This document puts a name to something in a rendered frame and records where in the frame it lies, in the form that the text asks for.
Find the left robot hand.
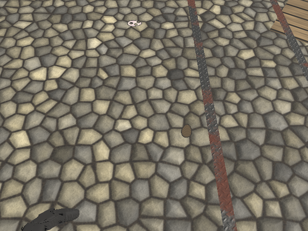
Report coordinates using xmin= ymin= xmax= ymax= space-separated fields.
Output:
xmin=21 ymin=208 xmax=80 ymax=231

